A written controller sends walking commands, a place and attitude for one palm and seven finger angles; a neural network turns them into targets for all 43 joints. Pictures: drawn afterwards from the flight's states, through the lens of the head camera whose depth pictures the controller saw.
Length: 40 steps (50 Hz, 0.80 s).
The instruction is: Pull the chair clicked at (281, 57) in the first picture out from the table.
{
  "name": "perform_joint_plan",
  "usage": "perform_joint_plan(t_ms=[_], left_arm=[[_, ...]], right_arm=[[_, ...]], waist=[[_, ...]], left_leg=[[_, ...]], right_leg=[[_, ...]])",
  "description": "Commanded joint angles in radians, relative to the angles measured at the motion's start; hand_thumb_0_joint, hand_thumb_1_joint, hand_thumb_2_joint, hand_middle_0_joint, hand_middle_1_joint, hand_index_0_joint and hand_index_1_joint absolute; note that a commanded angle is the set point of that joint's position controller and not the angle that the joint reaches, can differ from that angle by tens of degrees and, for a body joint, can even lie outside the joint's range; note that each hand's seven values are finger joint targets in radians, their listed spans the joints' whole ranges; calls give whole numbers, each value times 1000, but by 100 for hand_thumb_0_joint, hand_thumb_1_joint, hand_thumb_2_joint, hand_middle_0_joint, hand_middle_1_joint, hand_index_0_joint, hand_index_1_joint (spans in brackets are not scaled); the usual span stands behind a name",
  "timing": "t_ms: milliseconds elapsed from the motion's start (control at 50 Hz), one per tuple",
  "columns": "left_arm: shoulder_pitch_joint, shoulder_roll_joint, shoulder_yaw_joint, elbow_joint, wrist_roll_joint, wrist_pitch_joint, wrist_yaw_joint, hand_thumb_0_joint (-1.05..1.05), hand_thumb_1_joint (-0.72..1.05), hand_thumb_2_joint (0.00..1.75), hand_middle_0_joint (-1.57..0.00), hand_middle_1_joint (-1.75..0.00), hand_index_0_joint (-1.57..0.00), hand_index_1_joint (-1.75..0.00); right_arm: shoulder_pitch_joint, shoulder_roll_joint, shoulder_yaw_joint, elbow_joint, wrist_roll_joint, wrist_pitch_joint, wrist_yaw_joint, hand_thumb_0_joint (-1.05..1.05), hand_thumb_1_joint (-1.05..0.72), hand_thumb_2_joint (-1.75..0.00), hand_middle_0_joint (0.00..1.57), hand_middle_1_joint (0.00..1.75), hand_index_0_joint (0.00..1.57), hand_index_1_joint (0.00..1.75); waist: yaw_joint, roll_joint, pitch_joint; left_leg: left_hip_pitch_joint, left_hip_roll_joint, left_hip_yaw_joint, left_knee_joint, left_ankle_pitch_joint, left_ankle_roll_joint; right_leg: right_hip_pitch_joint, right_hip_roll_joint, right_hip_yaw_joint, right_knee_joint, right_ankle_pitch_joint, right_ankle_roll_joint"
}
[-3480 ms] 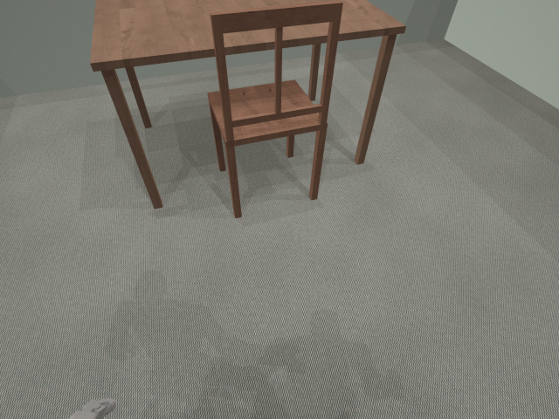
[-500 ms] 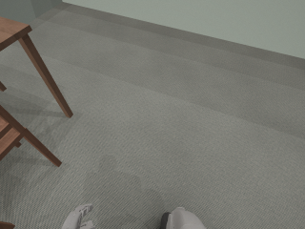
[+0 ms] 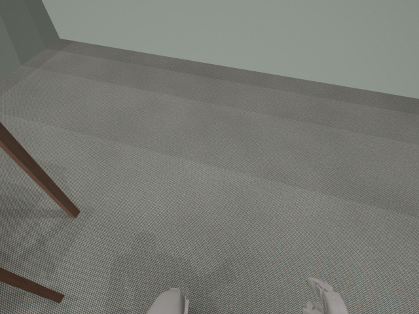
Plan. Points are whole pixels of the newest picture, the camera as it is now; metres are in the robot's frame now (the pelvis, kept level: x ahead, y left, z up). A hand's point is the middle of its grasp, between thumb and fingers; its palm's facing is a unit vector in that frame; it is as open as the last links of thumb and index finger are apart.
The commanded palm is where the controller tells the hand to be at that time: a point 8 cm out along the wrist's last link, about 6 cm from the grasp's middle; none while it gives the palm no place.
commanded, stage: turn to face it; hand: left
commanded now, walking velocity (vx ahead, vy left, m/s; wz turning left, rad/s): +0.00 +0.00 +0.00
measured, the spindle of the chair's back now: out of the picture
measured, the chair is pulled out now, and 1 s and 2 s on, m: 0.00 0.00 0.00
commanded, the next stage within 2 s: none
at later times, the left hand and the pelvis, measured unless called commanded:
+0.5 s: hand (131, 272) +0.21 +0.22 -0.16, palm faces +0.08 -0.98 -0.19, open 7.3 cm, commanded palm none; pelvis +0.10 +0.03 +0.00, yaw +5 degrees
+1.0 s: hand out of the picture +0.05 +0.19 -0.16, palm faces +0.44 -0.86 -0.27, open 7.4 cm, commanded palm none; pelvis +0.08 -0.01 +0.00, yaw +24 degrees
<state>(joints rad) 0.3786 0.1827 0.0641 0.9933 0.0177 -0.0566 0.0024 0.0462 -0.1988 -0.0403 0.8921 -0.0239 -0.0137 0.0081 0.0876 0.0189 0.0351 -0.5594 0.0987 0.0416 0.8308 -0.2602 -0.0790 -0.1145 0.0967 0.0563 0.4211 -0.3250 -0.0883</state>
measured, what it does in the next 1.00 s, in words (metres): steps on the spot, turning left: left foot, then right foot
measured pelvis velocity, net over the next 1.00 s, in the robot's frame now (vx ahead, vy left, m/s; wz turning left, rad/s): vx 0.08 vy -0.01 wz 0.42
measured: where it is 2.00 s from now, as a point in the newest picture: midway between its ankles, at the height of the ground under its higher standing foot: outside the picture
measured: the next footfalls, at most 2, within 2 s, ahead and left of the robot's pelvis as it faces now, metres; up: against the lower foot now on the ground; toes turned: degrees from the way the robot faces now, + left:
left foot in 0.10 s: +0.15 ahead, +0.13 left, +0.00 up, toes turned +3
right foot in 0.62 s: +0.14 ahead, -0.10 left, +0.00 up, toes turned +7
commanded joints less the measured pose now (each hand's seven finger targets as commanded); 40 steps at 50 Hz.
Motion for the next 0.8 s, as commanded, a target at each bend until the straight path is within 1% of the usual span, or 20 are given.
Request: perform_joint_plan(t_ms=[0, 40, 60, 80, 100, 120, 160, 180, 220, 320, 440, 520, 560, 580, 600, 620, 640, 660, 700, 780], left_arm=[[32, 181, 38, -54, 5, -4, 20, 0, 90, 90, -20, -30, -20, -30], [-19, 172, 32, -61, -11, -8, 23, 0, 90, 90, -20, -30, -20, -30], [13, 120, 21, -56, -27, -11, 22, 0, 90, 90, -20, -30, -20, -30], [85, 76, -1, -36, -32, -17, 22, 0, 90, 90, -20, -30, -20, -30], [100, 106, -1, -18, -26, -6, 35, 0, 90, 90, -20, -30, -20, -30], [80, 85, -2, 4, -14, 3, 42, 0, 90, 90, -20, -30, -20, -30], [7, 63, -5, 8, -2, 27, 27, 0, 90, 90, -20, -30, -20, -30], [3, 48, -9, 11, -1, 40, 23, 0, 90, 90, -20, -30, -20, -30], [7, 39, -12, 10, -4, 55, 19, 0, 90, 90, -20, -30, -20, -30], [-101, 63, 13, -38, 2, 79, 21, 0, 90, 90, -20, -30, -20, -30], [-266, 59, 15, -121, -6, 77, 22, 0, 90, 90, -20, -30, -20, -30], [-240, 67, 16, -137, -18, 70, 26, 0, 90, 90, -20, -30, -20, -30], [-182, 90, 22, -126, -22, 62, 32, 0, 90, 90, -20, -30, -20, -30], [-152, 134, 30, -120, -16, 53, 38, 0, 90, 90, -20, -30, -20, -30], [-141, 233, 45, -124, 0, 45, 47, 0, 90, 90, -20, -30, -20, -30], [-140, 250, 40, -138, -3, 51, 43, 0, 90, 90, -20, -30, -20, -30], [-197, 198, 30, -152, -4, 49, 45, 0, 90, 90, -20, -30, -20, -30], [-252, 170, 24, -160, -6, 46, 44, 0, 90, 90, -20, -30, -20, -30], [-282, 131, 9, -171, -9, 47, 40, 0, 90, 90, -20, -30, -20, -30], [-183, 143, 10, -152, -5, 41, 36, 0, 90, 90, -20, -30, -20, -30]], right_arm=[[-39, -65, -14, -101, 12, -40, -8, 0, -90, -90, 20, 30, 20, 30], [205, -104, -19, -16, 6, -45, -27, 0, -90, -90, 20, 30, 20, 30], [336, -183, -33, 22, -6, -53, -35, 0, -90, -90, 20, 30, 20, 30], [393, -234, -36, 44, 2, -50, -33, 0, -90, -90, 20, 30, 20, 30], [338, -194, -17, 30, 13, -31, -31, 0, -90, -90, 20, 30, 20, 30], [265, -141, -1, 24, 11, -40, -36, 0, -90, -90, 20, 30, 20, 30], [189, -94, 14, 28, 8, -38, -43, 0, -90, -90, 20, 30, 20, 30], [168, -82, 18, 35, 9, -37, -42, 0, -90, -90, 20, 30, 20, 30], [168, -101, 11, 44, 12, -33, -40, 0, -90, -90, 20, 30, 20, 30], [232, -135, -25, 55, 8, -6, -32, 0, -90, -90, 20, 30, 20, 30], [298, -165, -52, 67, -3, 11, -30, 0, -90, -90, 20, 30, 20, 30], [288, -183, -67, 54, -1, 20, -28, 0, -90, -90, 20, 30, 20, 30], [262, -175, -71, 38, 8, 24, -24, 0, -90, -90, 20, 30, 20, 30], [271, -141, -70, 30, 17, 24, -18, 0, -90, -90, 20, 30, 20, 30], [278, -73, -59, 7, 23, 26, -14, 0, -90, -90, 20, 30, 20, 30], [258, -109, -70, -6, 8, 30, -19, 0, -90, -90, 20, 30, 20, 30], [250, -114, -74, 10, 2, 46, -14, 0, -90, -90, 20, 30, 20, 30], [269, -105, -75, 31, 1, 61, -8, 0, -90, -90, 20, 30, 20, 30], [287, -93, -72, 48, 3, 68, 3, 0, -90, -90, 20, 30, 20, 30], [217, -99, -69, 24, 1, 79, 9, 0, -90, -90, 20, 30, 20, 30]], waist=[[-48, -139, -69], [-161, -109, -168], [-196, 57, -278], [-170, 248, -333], [-147, 134, -264], [-115, 82, -161], [-84, 114, 8], [-63, 138, 28], [-48, 147, -7], [-77, 98, -47], [-125, 131, -70], [-109, 156, -110], [-76, 119, -139], [-68, 16, -161], [-62, -282, -155], [-59, -265, -135], [-87, -179, -85], [-119, -204, -42], [-144, -152, 7], [-105, -204, 11]], left_leg=[[80, -54, 33, -200, -39, 28], [462, -62, 43, -385, 230, 65], [747, 151, -153, -345, 623, 147], [862, 398, -390, -338, 1100, 291], [742, 387, -339, -359, 1095, 331], [591, 339, -283, -427, 971, 313], [359, 233, -235, -509, 746, 279], [303, 189, -189, -527, 711, 257], [290, 140, -150, -530, 650, 240], [321, 132, -242, -562, 361, 249], [392, 131, -349, -502, 421, 269], [366, 105, -389, -438, 515, 251], [278, 57, -375, -383, 408, 196], [152, 8, -327, -309, 244, 139], [-64, -132, -124, -97, -171, 49], [-57, -132, -74, 118, -350, 34], [-41, -101, -107, 263, -285, 31], [-34, -77, -103, 333, -234, 20], [-41, -58, -59, 399, -129, 6], [-60, -49, -30, 406, -84, -15]], right_leg=[[129, -272, 236, 62, 894, -78], [-8, -191, 139, 266, 866, 3], [-212, -85, 60, 484, 492, 62], [-389, -24, -29, 764, -274, 94], [-359, -86, 24, 803, -296, 92], [-352, -107, 23, 786, -246, 111], [-313, -155, -15, 711, -185, 128], [-274, -167, -31, 646, -151, 134], [-236, -160, -65, 577, -94, 145], [-322, -157, -73, 585, -34, 163], [-329, -136, -66, 416, -110, 165], [-197, -97, -71, 222, -66, 150], [-24, -110, -72, -4, 107, 143], [140, -213, 8, -108, 181, 120], [269, -490, 230, -152, 333, 35], [116, -615, 244, -121, 466, -54], [21, -548, 145, -119, 480, -63], [-38, -494, 85, -126, 448, -39], [-66, -413, -49, -94, 487, -2], [-12, -407, -106, -83, 512, 1]])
